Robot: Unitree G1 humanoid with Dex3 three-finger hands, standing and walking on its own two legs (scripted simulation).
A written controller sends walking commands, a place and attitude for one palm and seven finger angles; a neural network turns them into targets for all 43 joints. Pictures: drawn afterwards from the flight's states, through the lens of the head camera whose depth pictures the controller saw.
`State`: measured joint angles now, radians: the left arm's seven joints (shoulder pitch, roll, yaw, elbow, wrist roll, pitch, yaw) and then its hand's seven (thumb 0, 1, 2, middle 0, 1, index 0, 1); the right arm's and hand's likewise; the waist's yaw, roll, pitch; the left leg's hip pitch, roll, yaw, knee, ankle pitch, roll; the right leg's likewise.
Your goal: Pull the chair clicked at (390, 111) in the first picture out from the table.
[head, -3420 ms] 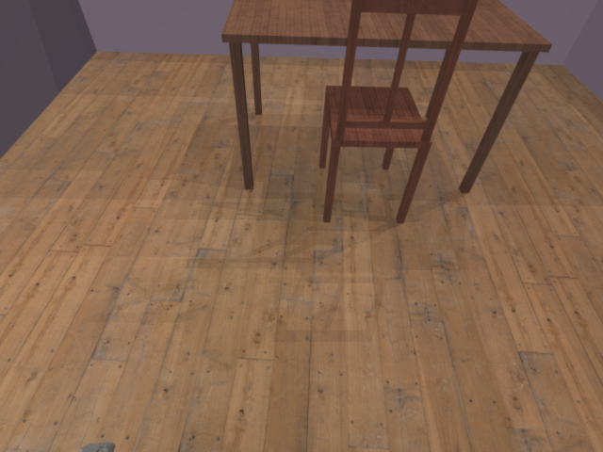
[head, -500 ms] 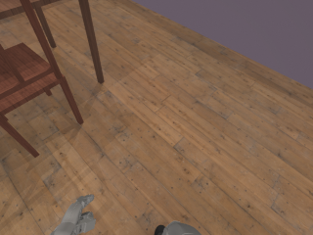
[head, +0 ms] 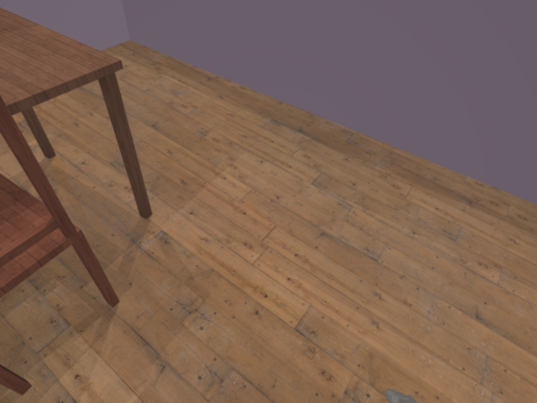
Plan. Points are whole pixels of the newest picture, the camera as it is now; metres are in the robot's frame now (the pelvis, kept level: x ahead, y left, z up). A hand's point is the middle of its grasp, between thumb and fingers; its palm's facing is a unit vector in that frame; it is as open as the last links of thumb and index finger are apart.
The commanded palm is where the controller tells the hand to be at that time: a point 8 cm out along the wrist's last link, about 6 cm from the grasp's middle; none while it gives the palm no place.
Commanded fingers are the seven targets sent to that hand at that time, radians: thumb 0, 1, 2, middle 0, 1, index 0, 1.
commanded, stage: walk to a spot facing it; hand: left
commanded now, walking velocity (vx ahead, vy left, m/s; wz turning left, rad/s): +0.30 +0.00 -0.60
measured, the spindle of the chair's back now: out of the picture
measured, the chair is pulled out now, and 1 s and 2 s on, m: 0.00 0.00 0.00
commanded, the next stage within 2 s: turn to face it in 0.36 s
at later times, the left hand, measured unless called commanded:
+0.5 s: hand (234, 291) +0.37 +0.09 -0.17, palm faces -0.29 -0.93 -0.21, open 7.4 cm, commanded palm none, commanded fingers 0.00 0.90 0.90 -0.20 -0.30 -0.20 -0.30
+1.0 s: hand (207, 285) +0.38 +0.15 -0.17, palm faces -0.06 -0.98 -0.19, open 7.3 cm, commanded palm none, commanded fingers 0.00 0.90 0.90 -0.20 -0.30 -0.20 -0.30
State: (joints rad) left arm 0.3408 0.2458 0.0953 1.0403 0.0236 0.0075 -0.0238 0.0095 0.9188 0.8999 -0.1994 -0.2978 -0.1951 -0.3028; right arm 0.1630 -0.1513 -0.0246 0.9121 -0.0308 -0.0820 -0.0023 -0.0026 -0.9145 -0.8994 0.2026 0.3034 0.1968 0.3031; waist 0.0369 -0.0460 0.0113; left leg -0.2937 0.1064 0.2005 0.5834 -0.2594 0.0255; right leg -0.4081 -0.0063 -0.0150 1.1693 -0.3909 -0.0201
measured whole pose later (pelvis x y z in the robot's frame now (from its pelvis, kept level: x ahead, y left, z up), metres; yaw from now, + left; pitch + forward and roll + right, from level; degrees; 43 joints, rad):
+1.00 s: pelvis +0.28 -0.03 +0.00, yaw -7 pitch +1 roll -2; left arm 0.19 0.22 0.08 0.98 0.01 0.04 0.02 0.01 0.92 0.90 -0.20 -0.30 -0.20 -0.30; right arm 0.24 -0.15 -0.04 0.96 -0.02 0.01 -0.01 0.00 -0.92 -0.90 0.20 0.30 0.20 0.30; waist -0.02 -0.03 0.04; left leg -0.35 0.00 0.08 0.51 -0.18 0.08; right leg -0.46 -0.06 -0.04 1.09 -0.41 0.07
